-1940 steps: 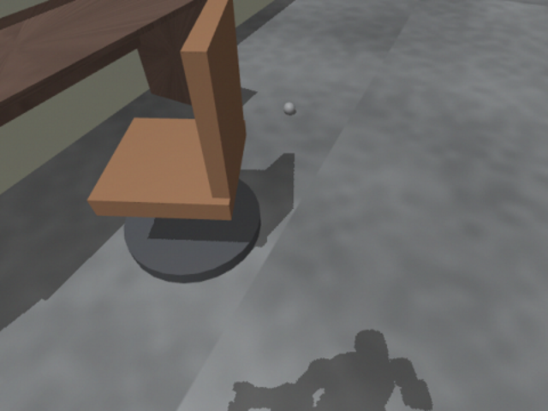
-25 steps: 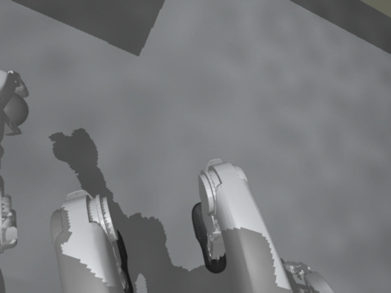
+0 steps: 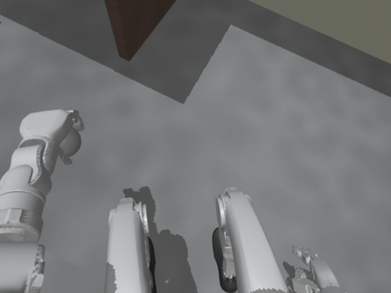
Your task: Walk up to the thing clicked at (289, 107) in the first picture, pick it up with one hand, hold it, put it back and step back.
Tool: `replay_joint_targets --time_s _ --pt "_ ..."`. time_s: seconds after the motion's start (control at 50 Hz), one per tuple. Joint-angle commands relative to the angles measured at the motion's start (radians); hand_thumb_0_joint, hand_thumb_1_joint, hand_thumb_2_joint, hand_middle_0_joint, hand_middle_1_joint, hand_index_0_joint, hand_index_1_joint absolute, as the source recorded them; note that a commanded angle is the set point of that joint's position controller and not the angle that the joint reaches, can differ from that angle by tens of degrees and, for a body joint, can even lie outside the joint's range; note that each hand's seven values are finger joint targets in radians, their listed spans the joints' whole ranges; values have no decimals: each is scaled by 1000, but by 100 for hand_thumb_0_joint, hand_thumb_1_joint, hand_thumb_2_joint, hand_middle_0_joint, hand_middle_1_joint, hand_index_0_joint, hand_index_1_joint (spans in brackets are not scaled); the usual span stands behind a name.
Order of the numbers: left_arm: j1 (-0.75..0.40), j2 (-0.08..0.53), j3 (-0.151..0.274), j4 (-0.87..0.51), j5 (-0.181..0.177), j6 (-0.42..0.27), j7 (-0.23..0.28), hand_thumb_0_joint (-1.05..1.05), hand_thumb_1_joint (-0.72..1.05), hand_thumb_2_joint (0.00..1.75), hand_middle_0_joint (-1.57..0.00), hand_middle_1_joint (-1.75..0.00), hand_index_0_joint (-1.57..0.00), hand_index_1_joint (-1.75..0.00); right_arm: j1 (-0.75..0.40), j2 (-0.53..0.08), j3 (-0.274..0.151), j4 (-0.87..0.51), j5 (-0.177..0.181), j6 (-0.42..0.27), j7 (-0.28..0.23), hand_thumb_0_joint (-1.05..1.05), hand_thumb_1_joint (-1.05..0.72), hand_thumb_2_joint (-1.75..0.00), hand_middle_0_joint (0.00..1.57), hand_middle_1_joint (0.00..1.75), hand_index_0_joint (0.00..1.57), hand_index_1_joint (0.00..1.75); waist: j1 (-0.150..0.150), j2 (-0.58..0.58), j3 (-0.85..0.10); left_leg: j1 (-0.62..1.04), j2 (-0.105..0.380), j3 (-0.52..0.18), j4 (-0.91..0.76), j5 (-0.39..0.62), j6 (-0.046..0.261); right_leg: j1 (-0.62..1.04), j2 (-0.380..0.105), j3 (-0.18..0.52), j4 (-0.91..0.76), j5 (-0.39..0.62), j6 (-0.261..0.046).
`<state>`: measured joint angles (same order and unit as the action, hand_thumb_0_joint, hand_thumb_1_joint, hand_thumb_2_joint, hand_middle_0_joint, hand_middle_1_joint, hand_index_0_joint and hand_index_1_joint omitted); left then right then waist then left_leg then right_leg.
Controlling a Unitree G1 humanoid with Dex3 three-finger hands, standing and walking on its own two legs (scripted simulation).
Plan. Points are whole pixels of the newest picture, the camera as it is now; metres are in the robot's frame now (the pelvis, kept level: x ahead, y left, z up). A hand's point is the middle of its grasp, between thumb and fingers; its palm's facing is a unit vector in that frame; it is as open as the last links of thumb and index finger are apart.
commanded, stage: lift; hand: left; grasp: from above
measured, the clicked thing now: (62, 141) +0.45 +0.27 -0.11
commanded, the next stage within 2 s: hold in 0.94 s
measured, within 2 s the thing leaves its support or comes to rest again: neither
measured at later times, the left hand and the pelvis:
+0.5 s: hand (14, 139) +0.37 +0.24 +0.10, palm faces -0.45 -0.10 -0.89, open 9.5 cm; pelvis +0.03 -0.01 +0.18, yaw +2 degrees
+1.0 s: hand out of the picture +0.38 +0.23 +0.19, palm faces -0.45 -0.10 -0.89, open 9.5 cm; pelvis +0.07 +0.00 +0.26, yaw +2 degrees
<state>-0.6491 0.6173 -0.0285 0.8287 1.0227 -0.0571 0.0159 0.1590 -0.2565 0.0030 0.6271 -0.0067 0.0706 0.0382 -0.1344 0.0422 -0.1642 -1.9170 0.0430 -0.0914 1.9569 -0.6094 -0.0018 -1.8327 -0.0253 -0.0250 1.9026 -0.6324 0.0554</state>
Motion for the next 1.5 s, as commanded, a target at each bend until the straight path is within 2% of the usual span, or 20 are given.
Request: replay_joint_targets --time_s 0.0,0.14,0.2,0.26,0.32,0.4,0.46,0.54,0.58,0.64,0.68,0.74,0.86,0.96,1.0,1.1,1.32,1.34,1.36,1.48 --pt "-302 243 77 -263 -17 20 49 0 52 80 -80 -94 -85 -88 125 -200 -84 -46 7 -17 -39 0 -90 -90 20 30 20 30 6 212 -640 685 -13 -4 -415 58 21 355 44 -65 -308 153 -72" --pt "-161 175 52 -334 -47 46 53 0 53 79 -81 -90 -86 -85 83 -167 -79 -36 22 -28 -65 0 -90 -90 20 30 20 30 25 144 -553 804 -15 24 -566 59 22 555 46 -38 -499 145 -68" --pt "-111 171 56 -347 -45 47 55 0 54 77 -82 -89 -87 -84 81 -162 -78 -36 31 -38 -79 0 -90 -90 20 30 20 30 31 122 -511 866 -18 36 -630 77 20 639 47 -23 -577 151 -69" --pt "-79 124 29 -312 -45 49 77 0 54 78 -82 -89 -87 -84 78 -147 -74 -26 34 -51 -91 0 -90 -90 20 30 20 30 30 73 -436 912 -21 41 -698 82 19 718 49 -11 -670 142 -68" --pt "-77 114 23 -289 -37 46 99 0 54 77 -82 -90 -87 -84 82 -142 -75 -9 36 -67 -100 0 -90 -90 20 30 20 30 37 51 -400 969 -24 54 -756 103 19 801 48 5 -750 151 -68" --pt "-42 39 -23 -197 -24 52 122 0 56 78 -84 -88 -89 -83 97 -141 -78 6 37 -88 -104 0 -90 -90 20 30 20 30 36 44 -346 1065 -19 44 -847 139 11 871 49 7 -821 187 -67" --pt "-62 52 -17 -174 -19 53 136 0 57 77 -85 -88 -90 -83 102 -145 -84 14 35 -98 -105 0 -90 -90 20 30 20 30 48 55 -321 1127 -20 46 -914 147 7 926 50 8 -885 199 -66" --pt "-76 11 -53 -153 -20 55 155 0 59 79 -88 -87 -92 -82 96 -138 -82 13 35 -110 -104 0 -90 -90 20 30 20 30 50 36 -267 1171 -34 70 -986 154 11 1006 52 15 -977 200 -61" --pt "-66 30 -36 -157 -19 57 168 0 58 80 -86 -89 -91 -84 99 -135 -84 15 34 -113 -104 0 -90 -90 20 30 20 30 64 25 -295 1217 -39 80 -1009 215 10 1078 53 19 -1011 243 -60" --pt "-76 10 -57 -159 -6 65 175 0 59 82 -88 -89 -92 -84 114 -135 -85 23 34 -110 -103 0 -90 -90 20 30 20 30 60 37 -292 1288 -40 87 -1042 308 8 1127 52 25 -1045 343 -57" --pt "-75 21 -41 -144 -8 72 186 0 55 83 -86 -87 -90 -84 123 -138 -87 32 32 -107 -102 0 -90 -90 20 30 20 30 59 21 -302 1332 -39 86 -1064 354 7 1166 50 20 -1066 388 -55" --pt "-36 1 -46 -124 -5 82 189 0 53 82 -84 -86 -88 -82 122 -139 -92 25 30 -102 -96 0 -90 -90 20 30 20 30 72 42 -268 1387 -37 85 -1120 370 -1 1191 51 14 -1103 389 -59" --pt "-7 -35 -73 -124 -23 87 169 0 55 82 -86 -86 -90 -82 111 -137 -95 12 33 -91 -91 0 -90 -90 20 30 20 30 75 7 -232 1453 -41 93 -1194 411 3 1275 50 18 -1185 430 -55" --pt "-10 -14 -62 -153 -16 78 165 0 55 82 -86 -85 -90 -81 103 -143 -102 5 36 -87 -90 0 -90 -90 20 30 20 30 83 1 -219 1518 -43 99 -1247 444 0 1326 51 14 -1229 455 -55" --pt "-13 -46 -85 -167 -17 77 158 0 52 82 -84 -87 -88 -83 106 -136 -101 8 36 -86 -88 0 -90 -90 20 30 20 30 75 12 -215 1543 -41 100 -1262 484 -4 1334 54 13 -1232 488 -58" --pt "-27 -11 -69 -193 -3 66 150 0 51 81 -84 -84 -88 -80 94 -148 -108 5 37 -82 -87 0 -90 -89 20 30 20 30 83 18 -203 1589 -42 107 -1298 505 -6 1372 54 8 -1266 502 -59" --pt "4 -24 -77 -216 -4 63 103 0 53 82 -84 -88 -88 -83 77 -146 -111 -14 43 -68 -80 0 -90 -89 20 30 20 30 98 -3 -190 1645 -52 125 -1342 602 -1 1468 52 19 -1315 601 -53" --pt "1 -2 -65 -225 -6 61 99 0 54 83 -84 -89 -89 -84 71 -149 -112 -18 44 -65 -81 0 -90 -90 20 30 20 30 108 -5 -194 1652 -53 127 -1347 609 0 1481 52 17 -1324 608 -51" --pt "16 -22 -76 -213 -9 62 93 0 52 85 -84 -88 -88 -84 72 -149 -112 -21 44 -63 -80 0 -90 -90 20 30 20 30 96 -16 -177 1653 -52 130 -1351 604 1 1481 51 17 -1328 604 -51" --pt "20 -20 -76 -253 -4 61 78 0 51 83 -83 -87 -87 -83 58 -148 -110 -39 47 -53 -79 0 -90 -90 20 30 20 30 108 -3 -166 1683 -48 127 -1384 622 -1 1502 54 12 -1345 607 -55"
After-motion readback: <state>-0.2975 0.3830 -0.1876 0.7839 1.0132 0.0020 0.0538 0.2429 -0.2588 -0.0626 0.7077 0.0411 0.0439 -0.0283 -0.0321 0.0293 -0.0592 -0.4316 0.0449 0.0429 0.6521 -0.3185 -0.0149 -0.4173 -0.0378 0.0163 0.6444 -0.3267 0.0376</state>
